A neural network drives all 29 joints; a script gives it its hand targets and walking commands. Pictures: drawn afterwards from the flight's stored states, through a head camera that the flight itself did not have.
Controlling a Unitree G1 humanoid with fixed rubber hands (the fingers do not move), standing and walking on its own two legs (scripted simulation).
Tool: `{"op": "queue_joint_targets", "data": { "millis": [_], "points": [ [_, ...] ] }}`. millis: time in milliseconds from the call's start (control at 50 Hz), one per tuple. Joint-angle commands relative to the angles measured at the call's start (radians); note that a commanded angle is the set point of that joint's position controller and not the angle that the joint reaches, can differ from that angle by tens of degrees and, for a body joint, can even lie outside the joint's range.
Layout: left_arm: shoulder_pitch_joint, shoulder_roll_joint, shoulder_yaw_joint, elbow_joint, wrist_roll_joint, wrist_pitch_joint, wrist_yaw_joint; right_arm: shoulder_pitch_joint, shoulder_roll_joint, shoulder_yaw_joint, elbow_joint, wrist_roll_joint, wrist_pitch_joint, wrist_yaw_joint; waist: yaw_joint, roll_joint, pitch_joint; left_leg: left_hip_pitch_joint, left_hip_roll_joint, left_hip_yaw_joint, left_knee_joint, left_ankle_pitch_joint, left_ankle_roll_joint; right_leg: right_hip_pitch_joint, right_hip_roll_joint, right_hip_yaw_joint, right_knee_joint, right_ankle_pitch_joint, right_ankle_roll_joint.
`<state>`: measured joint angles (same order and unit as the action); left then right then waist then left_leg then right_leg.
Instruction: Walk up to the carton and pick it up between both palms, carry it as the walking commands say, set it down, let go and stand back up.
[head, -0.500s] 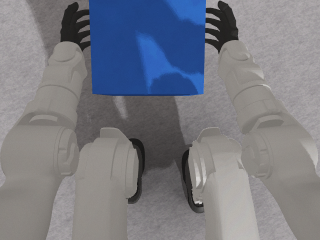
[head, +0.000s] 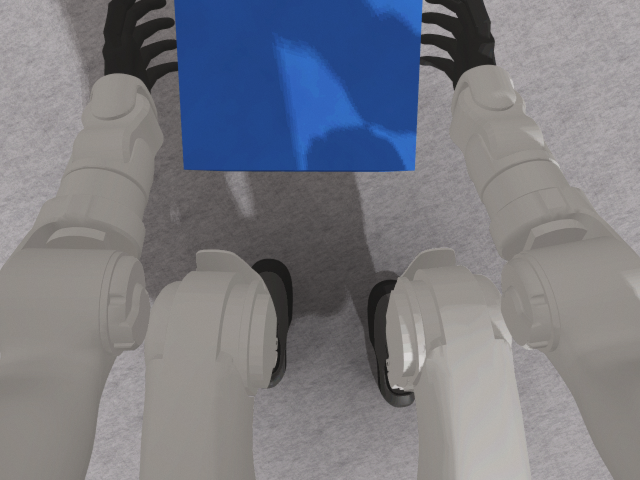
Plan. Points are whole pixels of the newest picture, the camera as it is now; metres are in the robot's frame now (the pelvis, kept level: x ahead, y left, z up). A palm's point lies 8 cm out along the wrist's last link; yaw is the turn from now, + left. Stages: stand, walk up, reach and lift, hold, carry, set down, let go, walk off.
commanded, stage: set down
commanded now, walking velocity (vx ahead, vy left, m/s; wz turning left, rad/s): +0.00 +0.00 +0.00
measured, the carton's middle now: (302, 63) +0.53 +0.05 -0.25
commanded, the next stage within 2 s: let go in 1.72 s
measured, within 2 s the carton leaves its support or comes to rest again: neither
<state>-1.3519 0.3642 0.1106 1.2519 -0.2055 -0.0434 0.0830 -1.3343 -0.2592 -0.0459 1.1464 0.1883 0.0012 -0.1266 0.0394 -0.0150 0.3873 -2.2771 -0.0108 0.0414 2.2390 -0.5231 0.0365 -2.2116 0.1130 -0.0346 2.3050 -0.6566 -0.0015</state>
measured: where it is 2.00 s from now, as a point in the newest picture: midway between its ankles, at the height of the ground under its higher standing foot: (331, 353)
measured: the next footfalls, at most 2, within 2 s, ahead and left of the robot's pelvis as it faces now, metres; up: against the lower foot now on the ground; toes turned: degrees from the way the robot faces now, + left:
none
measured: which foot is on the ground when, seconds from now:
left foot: down 0.00-1.00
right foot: down 0.00-1.00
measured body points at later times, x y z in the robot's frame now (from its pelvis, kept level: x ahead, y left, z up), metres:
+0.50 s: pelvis -0.01 +0.00 +0.00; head +0.36 +0.02 +0.25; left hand +0.51 +0.25 -0.17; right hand +0.54 -0.16 -0.17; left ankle +0.13 +0.10 -0.32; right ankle +0.10 -0.10 -0.32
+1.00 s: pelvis -0.02 +0.01 +0.11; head +0.34 +0.03 +0.37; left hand +0.51 +0.26 -0.03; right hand +0.53 -0.15 -0.03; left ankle +0.13 +0.10 -0.32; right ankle +0.10 -0.10 -0.32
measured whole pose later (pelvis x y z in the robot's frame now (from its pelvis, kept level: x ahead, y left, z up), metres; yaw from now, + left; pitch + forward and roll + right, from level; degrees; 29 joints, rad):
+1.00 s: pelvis -0.02 +0.01 +0.11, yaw +1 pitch +26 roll -2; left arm -1.20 0.41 0.17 0.65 -0.21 0.26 0.07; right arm -1.20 -0.35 -0.18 0.64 0.18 0.27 -0.12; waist 0.05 0.01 0.52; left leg -1.88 -0.05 0.02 1.92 -0.49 0.05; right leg -1.80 0.08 -0.02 1.96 -0.62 0.00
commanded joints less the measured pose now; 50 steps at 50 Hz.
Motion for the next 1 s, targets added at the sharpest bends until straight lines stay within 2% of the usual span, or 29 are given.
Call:
{"op": "queue_joint_targets", "data": {
  "millis": [0, 40, 60, 80, 100, 180, 200, 240, 260, 320, 340, 360, 400, 460, 480, 520, 560, 580, 600, 640, 680, 700, 740, 780, 800, 820, 840, 860, 980],
  "points": [
    [-0.169, 0.112, 0.004, -0.145, -0.036, -0.034, 0.000, -0.175, -0.058, 0.000, -0.152, 0.020, -0.035, -0.018, 0.015, 0.004, -1.138, 0.621, -0.002, -0.090, -0.129, 0.384, -0.031, 0.315, -0.038, 0.062, -0.240, 0.367, 0.033],
    [-0.171, 0.104, -0.024, -0.179, -0.060, -0.036, -0.005, -0.173, -0.043, 0.027, -0.156, 0.046, -0.033, -0.011, 0.012, 0.009, -1.157, 0.629, 0.003, -0.098, -0.145, 0.397, -0.028, 0.326, -0.042, 0.066, -0.238, 0.385, 0.028],
    [-0.165, 0.124, 0.016, -0.182, -0.036, -0.035, -0.010, -0.167, -0.038, 0.021, -0.172, 0.044, -0.028, -0.003, 0.045, -0.001, -1.115, 0.592, 0.003, -0.093, -0.135, 0.395, -0.026, 0.297, -0.044, 0.076, -0.242, 0.378, 0.030],
    [-0.177, 0.091, -0.032, -0.166, -0.060, -0.029, -0.011, -0.191, -0.044, 0.027, -0.162, 0.050, -0.028, 0.000, 0.012, 0.007, -1.126, 0.619, 0.004, -0.099, -0.149, 0.381, -0.031, 0.295, -0.045, 0.063, -0.239, 0.357, 0.029],
    [-0.178, 0.143, 0.009, -0.159, -0.047, -0.027, -0.011, -0.200, -0.061, 0.022, -0.173, 0.050, -0.024, -0.002, 0.042, -0.006, -1.136, 0.617, 0.008, -0.101, -0.136, 0.373, -0.022, 0.312, -0.052, 0.072, -0.231, 0.347, 0.030],
    [-0.171, 0.152, 0.002, -0.233, -0.052, -0.025, -0.023, -0.178, -0.084, -0.005, -0.202, 0.044, -0.018, 0.004, 0.026, 0.013, -1.177, 0.608, 0.005, -0.088, -0.138, 0.373, -0.030, 0.344, -0.058, 0.063, -0.221, 0.363, 0.027],
    [-0.131, 0.144, 0.011, -0.188, -0.055, -0.015, -0.022, -0.164, -0.089, 0.002, -0.198, 0.048, -0.015, 0.007, 0.028, -0.017, -1.195, 0.635, 0.008, -0.091, -0.135, 0.368, -0.027, 0.358, -0.061, 0.056, -0.220, 0.349, 0.030],
    [-0.102, 0.141, 0.015, -0.169, -0.053, -0.006, -0.027, -0.138, -0.093, -0.007, -0.175, 0.044, -0.008, 0.011, 0.026, 0.002, -1.173, 0.636, 0.007, -0.090, -0.134, 0.349, -0.025, 0.333, -0.063, 0.051, -0.220, 0.323, 0.026],
    [-0.118, 0.156, 0.022, -0.181, -0.048, -0.005, -0.025, -0.157, -0.079, 0.011, -0.201, 0.060, -0.005, 0.014, 0.055, -0.005, -1.186, 0.642, 0.009, -0.085, -0.131, 0.350, -0.023, 0.368, -0.064, 0.058, -0.224, 0.332, 0.031],
    [-0.117, 0.174, 0.061, -0.293, -0.039, 0.004, -0.019, -0.148, -0.115, -0.025, -0.315, 0.039, 0.004, 0.004, 0.045, -0.008, -1.347, 0.713, -0.002, -0.075, -0.141, 0.403, -0.027, 0.449, -0.057, 0.048, -0.234, 0.381, 0.031],
    [-0.108, 0.177, 0.049, -0.321, -0.052, 0.008, -0.021, -0.129, -0.119, -0.041, -0.336, 0.031, 0.008, -0.001, 0.019, -0.017, -1.398, 0.731, -0.003, -0.072, -0.141, 0.405, -0.024, 0.479, -0.056, 0.037, -0.236, 0.390, 0.031],
    [-0.108, 0.174, 0.049, -0.368, -0.043, 0.013, -0.016, -0.126, -0.098, -0.011, -0.359, 0.062, 0.013, 0.001, 0.049, 0.002, -1.477, 0.803, -0.007, -0.064, -0.139, 0.434, -0.025, 0.506, -0.052, 0.035, -0.237, 0.404, 0.032],
    [-0.083, 0.162, 0.028, -0.372, -0.056, 0.039, -0.013, -0.092, -0.125, -0.022, -0.351, 0.056, 0.037, -0.006, 0.026, -0.014, -1.516, 0.844, -0.012, -0.060, -0.160, 0.379, -0.020, 0.518, -0.056, 0.016, -0.253, 0.335, 0.032],
    [-0.068, 0.209, 0.063, -0.491, -0.046, 0.078, -0.004, -0.100, -0.136, -0.033, -0.489, 0.070, 0.083, -0.019, 0.064, 0.001, -1.714, 0.926, -0.023, -0.033, -0.190, 0.361, -0.015, 0.666, -0.042, 0.010, -0.275, 0.338, 0.027],
    [-0.107, 0.228, 0.074, -0.584, -0.053, 0.099, 0.005, -0.130, -0.174, -0.042, -0.566, 0.076, 0.100, -0.028, 0.044, -0.012, -1.815, 0.976, -0.030, -0.025, -0.189, 0.368, -0.014, 0.738, -0.037, 0.003, -0.286, 0.354, 0.020],
    [-0.130, 0.254, 0.064, -0.678, -0.056, 0.133, 0.011, -0.158, -0.178, -0.052, -0.656, 0.093, 0.133, -0.037, 0.059, 0.008, -1.816, 1.027, -0.028, -0.028, -0.225, 0.403, -0.009, 0.722, -0.021, -0.008, -0.298, 0.368, 0.021],
    [-0.134, 0.239, 0.061, -0.718, -0.055, 0.165, 0.010, -0.142, -0.224, -0.084, -0.672, 0.076, 0.156, -0.038, 0.027, 0.048, -1.779, 1.056, -0.030, -0.033, -0.240, 0.376, -0.012, 0.672, -0.024, -0.012, -0.323, 0.323, 0.010],
    [-0.142, 0.258, 0.087, -0.680, -0.027, 0.180, 0.010, -0.169, -0.230, -0.087, -0.644, 0.069, 0.173, -0.038, 0.064, 0.055, -1.726, 1.023, -0.025, -0.033, -0.259, 0.339, -0.011, 0.647, -0.030, 0.000, -0.340, 0.285, 0.010],
    [-0.119, 0.250, 0.093, -0.663, -0.016, 0.195, 0.012, -0.142, -0.245, -0.111, -0.614, 0.036, 0.184, -0.038, 0.040, 0.058, -1.684, 1.012, -0.032, -0.028, -0.279, 0.302, -0.016, 0.641, -0.032, 0.000, -0.364, 0.258, 0.008],
    [-0.087, 0.227, 0.121, -0.647, 0.017, 0.209, 0.012, -0.107, -0.242, -0.148, -0.542, 0.005, 0.188, -0.031, 0.035, 0.074, -1.592, 1.002, -0.030, -0.041, -0.306, 0.272, -0.025, 0.570, -0.036, 0.004, -0.388, 0.207, -0.001],
    [-0.080, 0.202, 0.101, -0.672, 0.000, 0.216, 0.007, -0.079, -0.224, -0.140, -0.552, -0.011, 0.190, -0.025, -0.001, 0.027, -1.614, 1.050, -0.033, -0.056, -0.344, 0.306, -0.027, 0.589, -0.030, -0.010, -0.420, 0.240, 0.002],
    [-0.079, 0.194, 0.092, -0.664, 0.016, 0.217, 0.004, -0.064, -0.207, -0.140, -0.525, 0.001, 0.189, -0.018, -0.003, 0.063, -1.616, 1.069, -0.027, -0.052, -0.345, 0.309, -0.030, 0.572, -0.031, -0.010, -0.425, 0.246, 0.001],
    [-0.088, 0.185, 0.066, -0.654, -0.001, 0.228, -0.004, -0.083, -0.204, -0.148, -0.543, -0.001, 0.200, -0.017, -0.025, 0.050, -1.689, 1.128, -0.030, -0.064, -0.385, 0.298, -0.022, 0.627, -0.032, -0.021, -0.450, 0.245, 0.003],
    [-0.084, 0.185, 0.088, -0.680, 0.001, 0.244, -0.011, -0.102, -0.212, -0.141, -0.614, 0.002, 0.205, -0.008, 0.003, 0.048, -1.760, 1.159, -0.034, -0.055, -0.403, 0.332, -0.026, 0.674, -0.031, -0.013, -0.492, 0.264, 0.004],
    [-0.048, 0.184, 0.081, -0.613, -0.002, 0.258, -0.014, -0.090, -0.228, -0.163, -0.573, -0.017, 0.215, -0.006, -0.012, 0.039, -1.706, 1.135, -0.035, -0.063, -0.437, 0.298, -0.024, 0.661, -0.029, -0.023, -0.496, 0.236, 0.004],
    [-0.073, 0.172, 0.069, -0.671, -0.007, 0.265, -0.014, -0.091, -0.215, -0.149, -0.558, -0.010, 0.223, 0.000, -0.005, 0.056, -1.744, 1.154, -0.042, -0.060, -0.455, 0.306, -0.026, 0.691, -0.030, -0.018, -0.506, 0.252, 0.000],
    [-0.077, 0.178, 0.076, -0.670, -0.012, 0.274, -0.015, -0.094, -0.230, -0.158, -0.576, -0.012, 0.232, 0.006, -0.028, 0.034, -1.715, 1.150, -0.043, -0.059, -0.471, 0.288, -0.026, 0.686, -0.027, -0.026, -0.538, 0.227, -0.003],
    [-0.086, 0.195, 0.087, -0.723, -0.007, 0.273, -0.018, -0.117, -0.222, -0.146, -0.654, -0.004, 0.232, 0.006, 0.001, 0.023, -1.780, 1.167, -0.045, -0.053, -0.471, 0.323, -0.023, 0.744, -0.026, -0.018, -0.543, 0.269, 0.002],
    [-0.098, 0.239, 0.098, -0.798, -0.006, 0.322, -0.010, -0.124, -0.273, -0.173, -0.722, -0.004, 0.279, 0.011, -0.025, 0.036, -1.899, 1.283, -0.047, -0.070, -0.575, 0.307, -0.023, 0.825, -0.019, -0.018, -0.638, 0.272, 0.005]
  ]
}}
